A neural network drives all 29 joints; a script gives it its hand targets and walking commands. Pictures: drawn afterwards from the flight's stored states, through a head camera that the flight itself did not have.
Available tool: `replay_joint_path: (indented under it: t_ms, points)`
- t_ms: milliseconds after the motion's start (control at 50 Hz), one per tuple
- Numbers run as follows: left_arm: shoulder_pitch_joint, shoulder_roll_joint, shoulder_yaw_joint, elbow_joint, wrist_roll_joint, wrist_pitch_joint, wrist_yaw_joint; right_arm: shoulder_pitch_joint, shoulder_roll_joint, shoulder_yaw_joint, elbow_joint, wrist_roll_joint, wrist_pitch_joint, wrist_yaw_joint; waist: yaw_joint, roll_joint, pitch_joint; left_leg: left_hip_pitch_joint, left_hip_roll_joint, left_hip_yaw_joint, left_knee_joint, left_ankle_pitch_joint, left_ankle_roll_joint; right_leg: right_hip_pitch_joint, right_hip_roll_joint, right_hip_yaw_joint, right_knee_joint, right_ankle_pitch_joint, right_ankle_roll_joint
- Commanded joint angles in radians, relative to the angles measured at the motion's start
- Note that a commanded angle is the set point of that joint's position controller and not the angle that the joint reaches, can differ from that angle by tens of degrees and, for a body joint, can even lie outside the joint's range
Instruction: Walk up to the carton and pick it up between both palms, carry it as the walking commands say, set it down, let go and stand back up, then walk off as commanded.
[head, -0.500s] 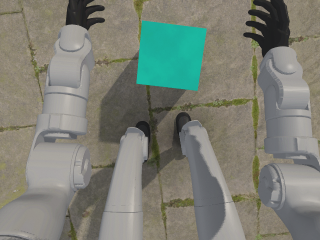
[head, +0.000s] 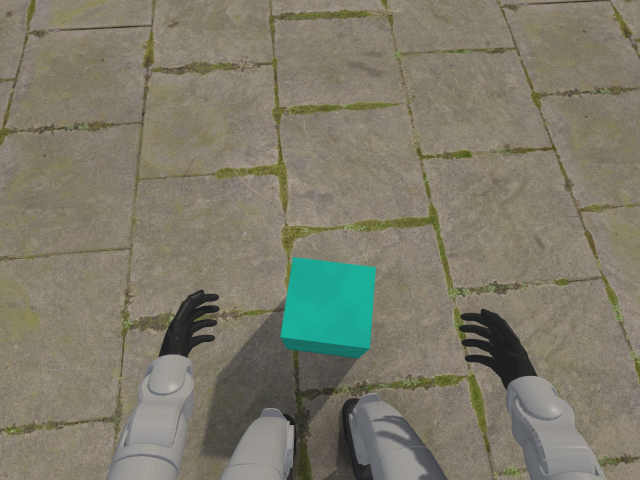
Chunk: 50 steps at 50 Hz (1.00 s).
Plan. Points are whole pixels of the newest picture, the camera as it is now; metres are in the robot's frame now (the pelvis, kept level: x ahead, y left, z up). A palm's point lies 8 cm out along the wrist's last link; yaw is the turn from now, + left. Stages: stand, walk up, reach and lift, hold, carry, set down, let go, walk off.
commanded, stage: let go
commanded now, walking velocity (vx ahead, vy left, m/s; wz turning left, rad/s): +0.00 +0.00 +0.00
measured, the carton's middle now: (327, 311) +0.42 -0.04 -0.61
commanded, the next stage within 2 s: stand in 0.80 s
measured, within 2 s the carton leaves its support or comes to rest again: neither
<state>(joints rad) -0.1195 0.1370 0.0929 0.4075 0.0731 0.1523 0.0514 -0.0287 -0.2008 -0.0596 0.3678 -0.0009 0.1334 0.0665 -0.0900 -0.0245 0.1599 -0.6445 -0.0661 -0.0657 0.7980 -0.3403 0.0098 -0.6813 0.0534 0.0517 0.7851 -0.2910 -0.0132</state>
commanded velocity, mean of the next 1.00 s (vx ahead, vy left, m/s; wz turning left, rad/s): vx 0.00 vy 0.00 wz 0.00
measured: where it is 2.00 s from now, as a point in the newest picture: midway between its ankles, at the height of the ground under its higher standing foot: (322, 464)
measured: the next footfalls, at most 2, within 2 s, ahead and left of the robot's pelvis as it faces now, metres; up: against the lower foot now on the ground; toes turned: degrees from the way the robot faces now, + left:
none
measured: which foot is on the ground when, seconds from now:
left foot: down 0.00-1.00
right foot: down 0.00-1.00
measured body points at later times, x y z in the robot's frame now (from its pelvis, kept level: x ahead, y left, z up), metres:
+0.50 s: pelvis +0.06 +0.00 +0.03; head +0.10 +0.01 +0.48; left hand +0.21 +0.23 -0.06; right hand +0.22 -0.22 -0.05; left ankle +0.03 +0.11 -0.70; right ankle +0.05 -0.11 -0.70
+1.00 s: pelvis +0.09 +0.01 +0.03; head +0.03 +0.01 +0.47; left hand +0.20 +0.27 -0.07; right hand +0.20 -0.26 -0.07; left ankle +0.03 +0.11 -0.70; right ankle +0.05 -0.10 -0.70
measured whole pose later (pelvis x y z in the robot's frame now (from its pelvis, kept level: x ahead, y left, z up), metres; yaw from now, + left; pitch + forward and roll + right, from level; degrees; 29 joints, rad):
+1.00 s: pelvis +0.09 +0.01 +0.03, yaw +0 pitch -2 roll +0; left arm 0.31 0.25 0.03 0.70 0.04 0.03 0.02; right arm 0.30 -0.23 -0.06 0.71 -0.04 0.04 -0.01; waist 0.00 0.00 -0.12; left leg -0.13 -0.05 -0.04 0.56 -0.40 0.03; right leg -0.18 0.04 0.03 0.58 -0.37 -0.02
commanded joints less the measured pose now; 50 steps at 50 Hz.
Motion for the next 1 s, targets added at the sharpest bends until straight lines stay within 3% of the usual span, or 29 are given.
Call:
replay_joint_path:
  t_ms: [0, 20, 40, 60, 140, 160, 200, 400, 440, 460, 500, 520, 540, 560, 620, 640, 660, 720, 780, 800, 820, 860, 900, 960, 980]
  points:
    - [0.023, 0.123, 0.057, -0.081, 0.031, -0.067, -0.023, 0.012, -0.108, -0.021, -0.104, -0.013, -0.068, 0.002, 0.038, -0.005, -0.437, 0.233, 0.035, 0.042, -0.224, -0.04, -0.001, 0.419, -0.056, -0.021, -0.205, 0.016, 0.038]
    - [0.044, 0.127, 0.054, -0.071, 0.025, -0.072, -0.03, 0.039, -0.101, -0.016, -0.081, -0.016, -0.068, 0.001, 0.049, -0.019, -0.381, 0.263, 0.04, 0.045, -0.255, -0.051, -0.002, 0.423, -0.053, -0.03, -0.231, -0.015, 0.037]
    - [0.097, 0.118, 0.058, -0.067, 0.035, -0.072, -0.036, 0.073, -0.104, -0.016, -0.088, -0.019, -0.07, 0.003, 0.057, 0.003, -0.358, 0.306, 0.043, 0.047, -0.28, -0.067, -0.007, 0.449, -0.056, -0.025, -0.259, -0.04, 0.032]
    - [0.106, 0.133, 0.054, -0.062, 0.029, -0.078, -0.042, 0.071, -0.102, -0.007, -0.104, -0.013, -0.075, 0.0, 0.074, -0.022, -0.316, 0.322, 0.048, 0.043, -0.307, -0.064, -0.006, 0.466, -0.053, -0.025, -0.28, -0.039, 0.034]
    - [0.167, 0.13, 0.023, -0.106, 0.011, -0.099, -0.069, 0.131, -0.121, -0.011, -0.148, -0.021, -0.085, -0.005, 0.071, 0.029, -0.209, 0.397, 0.052, 0.045, -0.39, 0.005, -0.012, 0.553, -0.045, -0.022, -0.341, 0.052, 0.025]
    - [0.18, 0.133, 0.015, -0.11, 0.004, -0.102, -0.08, 0.135, -0.128, -0.018, -0.175, -0.029, -0.084, -0.006, 0.058, 0.012, -0.201, 0.406, 0.045, 0.048, -0.392, 0.031, -0.009, 0.577, -0.044, -0.016, -0.349, 0.087, 0.024]
    - [0.206, 0.131, 0.002, -0.136, -0.004, -0.109, -0.093, 0.165, -0.123, -0.023, -0.164, -0.033, -0.085, -0.011, 0.071, 0.043, -0.174, 0.436, 0.041, 0.052, -0.408, 0.086, -0.014, 0.614, -0.041, -0.015, -0.363, 0.136, 0.022]
    - [0.28, 0.174, -0.002, -0.201, -0.056, -0.106, -0.11, 0.19, -0.12, -0.033, -0.161, -0.033, -0.073, -0.006, 0.09, -0.002, -0.192, 0.536, 0.039, 0.034, -0.399, 0.283, -0.034, 0.687, -0.019, -0.037, -0.36, 0.266, 0.022]
    - [0.303, 0.179, -0.007, -0.188, -0.06, -0.094, -0.116, 0.204, -0.135, -0.044, -0.147, -0.036, -0.063, -0.01, 0.072, 0.0, -0.186, 0.563, 0.033, 0.034, -0.389, 0.313, -0.036, 0.677, -0.023, -0.032, -0.362, 0.293, 0.023]
    - [0.313, 0.189, 0.002, -0.171, -0.054, -0.087, -0.115, 0.197, -0.13, -0.04, -0.139, -0.034, -0.058, -0.01, 0.088, 0.007, -0.183, 0.573, 0.032, 0.027, -0.391, 0.335, -0.037, 0.675, -0.021, -0.035, -0.359, 0.304, 0.025]
    - [0.311, 0.191, -0.003, -0.168, -0.059, -0.083, -0.113, 0.221, -0.127, -0.039, -0.093, -0.031, -0.045, -0.019, 0.067, 0.023, -0.171, 0.584, 0.03, 0.022, -0.382, 0.38, -0.04, 0.649, -0.022, -0.029, -0.353, 0.351, 0.028]
    - [0.323, 0.196, 0.003, -0.165, -0.049, -0.089, -0.107, 0.224, -0.122, -0.032, -0.094, -0.023, -0.037, -0.02, 0.085, 0.049, -0.201, 0.601, 0.032, 0.021, -0.379, 0.417, -0.043, 0.664, -0.02, -0.033, -0.349, 0.382, 0.033]
    - [0.314, 0.203, 0.005, -0.16, -0.058, -0.096, -0.101, 0.225, -0.136, -0.044, -0.095, -0.029, -0.03, -0.028, 0.067, 0.037, -0.205, 0.615, 0.034, 0.015, -0.372, 0.456, -0.042, 0.668, -0.014, -0.038, -0.34, 0.408, 0.033]
    - [0.324, 0.2, 0.005, -0.143, -0.068, -0.1, -0.095, 0.225, -0.136, -0.035, -0.075, -0.022, -0.016, -0.035, 0.085, 0.052, -0.209, 0.604, 0.037, 0.02, -0.369, 0.484, -0.044, 0.667, -0.017, -0.035, -0.335, 0.426, 0.037]
    - [0.321, 0.203, -0.012, -0.117, -0.095, -0.111, -0.081, 0.227, -0.142, -0.028, -0.065, -0.03, 0.017, -0.058, 0.085, 0.044, -0.217, 0.62, 0.036, 0.016, -0.335, 0.519, -0.042, 0.618, -0.018, -0.036, -0.313, 0.456, 0.037]
    - [0.314, 0.194, -0.021, -0.121, -0.108, -0.115, -0.075, 0.234, -0.147, -0.033, -0.06, -0.03, 0.027, -0.069, 0.067, 0.058, -0.224, 0.635, 0.044, 0.012, -0.326, 0.553, -0.049, 0.596, -0.011, -0.039, -0.3, 0.438, 0.035]
    - [0.32, 0.194, -0.03, -0.111, -0.118, -0.114, -0.069, 0.223, -0.141, -0.022, -0.066, -0.031, 0.035, -0.073, 0.091, 0.062, -0.232, 0.634, 0.045, 0.015, -0.312, 0.577, -0.045, 0.575, -0.011, -0.042, -0.291, 0.44, 0.038]
    - [0.327, 0.174, -0.049, -0.08, -0.156, -0.12, -0.058, 0.218, -0.14, -0.004, -0.057, -0.026, 0.048, -0.088, 0.086, 0.038, -0.214, 0.643, 0.052, 0.003, -0.284, 0.638, -0.05, 0.505, -0.01, -0.047, -0.278, 0.45, 0.036]
    - [0.343, 0.162, -0.05, -0.063, -0.168, -0.123, -0.043, 0.187, -0.137, 0.008, -0.087, -0.03, 0.038, -0.087, 0.111, 0.06, -0.246, 0.657, 0.061, -0.005, -0.264, 0.704, -0.05, 0.477, -0.012, -0.072, -0.253, 0.451, 0.04]
    - [0.389, 0.325, 0.001, 0.073, -0.032, -0.131, -0.025, 0.237, -0.234, -0.051, 0.086, -0.019, -0.026, -0.098, 0.097, 0.048, -0.435, 0.55, 0.11, 0.013, -0.237, 0.747, -0.015, 0.598, -0.085, -0.028, -0.236, 0.688, -0.001]
    - [0.42, 0.343, 0.007, 0.093, -0.018, -0.134, -0.014, 0.258, -0.228, -0.05, 0.092, -0.021, -0.056, -0.096, 0.116, -0.001, -0.46, 0.5, 0.099, -0.002, -0.244, 0.69, -0.016, 0.683, -0.116, -0.001, -0.213, 0.767, -0.026]
    - [0.404, 0.327, -0.002, 0.126, -0.016, -0.143, -0.012, 0.252, -0.213, -0.046, 0.126, -0.034, -0.097, -0.094, 0.115, -0.011, -0.455, 0.51, 0.097, 0.014, -0.243, 0.707, -0.005, 0.668, -0.125, 0.003, -0.205, 0.84, -0.041]
    - [0.396, 0.307, -0.007, 0.15, -0.021, -0.157, -0.013, 0.258, -0.211, -0.057, 0.178, -0.043, -0.125, -0.093, 0.103, -0.013, -0.408, 0.532, 0.104, 0.007, -0.254, 0.732, 0.003, 0.613, -0.123, -0.004, -0.217, 0.814, -0.037]
    - [0.366, 0.288, 0.001, 0.171, -0.025, -0.168, -0.016, 0.292, -0.212, -0.068, 0.223, -0.052, -0.155, -0.092, 0.084, 0.063, -0.32, 0.545, 0.125, -0.027, -0.29, 0.666, 0.016, 0.5, -0.108, -0.005, -0.243, 0.591, -0.021]
    - [0.374, 0.283, 0.002, 0.181, -0.024, -0.173, -0.018, 0.29, -0.212, -0.071, 0.24, -0.052, -0.162, -0.092, 0.093, 0.038, -0.303, 0.534, 0.131, -0.038, -0.305, 0.634, 0.022, 0.493, -0.104, -0.006, -0.251, 0.549, -0.019]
